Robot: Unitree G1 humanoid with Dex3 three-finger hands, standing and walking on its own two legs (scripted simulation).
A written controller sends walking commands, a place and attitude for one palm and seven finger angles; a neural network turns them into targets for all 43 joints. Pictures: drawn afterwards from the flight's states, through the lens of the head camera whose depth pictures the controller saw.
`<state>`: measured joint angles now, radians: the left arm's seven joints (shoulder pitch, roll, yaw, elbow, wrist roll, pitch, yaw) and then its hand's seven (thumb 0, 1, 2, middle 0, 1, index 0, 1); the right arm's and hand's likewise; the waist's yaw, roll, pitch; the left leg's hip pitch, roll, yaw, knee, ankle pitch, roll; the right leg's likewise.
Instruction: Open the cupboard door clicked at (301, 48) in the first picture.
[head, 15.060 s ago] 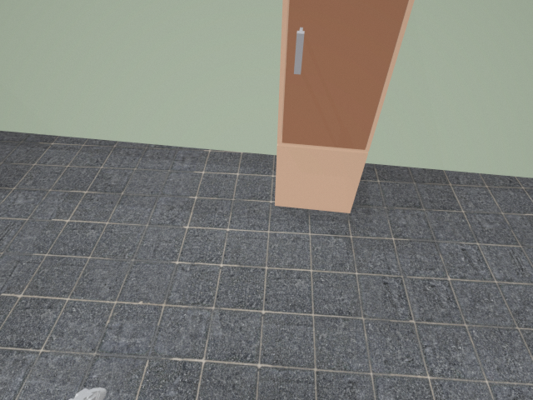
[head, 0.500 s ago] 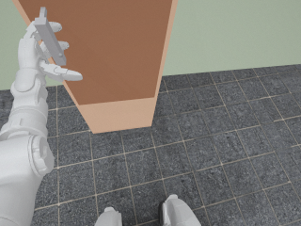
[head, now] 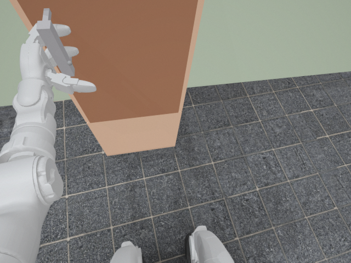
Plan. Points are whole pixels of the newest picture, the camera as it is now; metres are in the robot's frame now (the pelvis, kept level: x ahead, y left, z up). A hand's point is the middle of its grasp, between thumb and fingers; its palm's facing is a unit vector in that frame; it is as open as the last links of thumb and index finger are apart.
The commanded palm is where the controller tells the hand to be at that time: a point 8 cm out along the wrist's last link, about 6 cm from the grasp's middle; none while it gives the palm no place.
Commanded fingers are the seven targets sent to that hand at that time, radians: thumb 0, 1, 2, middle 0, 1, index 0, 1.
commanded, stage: close the thumb around the handle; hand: left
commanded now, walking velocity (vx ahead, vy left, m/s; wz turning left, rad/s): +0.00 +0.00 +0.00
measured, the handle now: (58, 44) +0.58 +0.20 +0.10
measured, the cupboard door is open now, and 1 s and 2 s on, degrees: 0 1 20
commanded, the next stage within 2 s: pull the door open along its arc in 0.68 s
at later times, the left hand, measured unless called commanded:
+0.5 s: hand (66, 61) +0.54 +0.18 +0.09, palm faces +0.05 -1.00 -0.02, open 6.9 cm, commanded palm +0.52 +0.22 +0.09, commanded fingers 0.00 0.90 0.90 -0.40 -1.35 -0.40 -1.35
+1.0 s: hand (72, 64) +0.53 +0.17 +0.09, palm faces +0.05 -1.00 -0.01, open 5.5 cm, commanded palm +0.48 +0.21 +0.09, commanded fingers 0.00 0.90 0.90 -0.40 -1.35 -0.40 -1.35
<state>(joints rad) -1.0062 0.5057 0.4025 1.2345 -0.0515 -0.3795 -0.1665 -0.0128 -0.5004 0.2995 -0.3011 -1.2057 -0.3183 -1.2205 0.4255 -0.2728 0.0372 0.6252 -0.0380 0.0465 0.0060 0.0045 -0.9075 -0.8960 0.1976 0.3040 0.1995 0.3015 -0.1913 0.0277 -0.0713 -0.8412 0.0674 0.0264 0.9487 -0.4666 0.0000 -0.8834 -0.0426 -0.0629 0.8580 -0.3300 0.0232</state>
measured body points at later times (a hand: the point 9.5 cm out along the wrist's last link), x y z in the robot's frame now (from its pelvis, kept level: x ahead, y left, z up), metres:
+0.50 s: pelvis +0.00 +0.00 +0.00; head +0.14 +0.02 +0.42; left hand +0.53 +0.23 +0.09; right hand -0.01 -0.26 -0.11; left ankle -0.02 +0.11 -0.68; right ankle +0.04 -0.14 -0.68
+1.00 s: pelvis +0.00 +0.00 +0.00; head +0.13 +0.01 +0.43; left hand +0.52 +0.22 +0.09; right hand -0.02 -0.26 -0.11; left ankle -0.02 +0.11 -0.68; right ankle +0.04 -0.14 -0.68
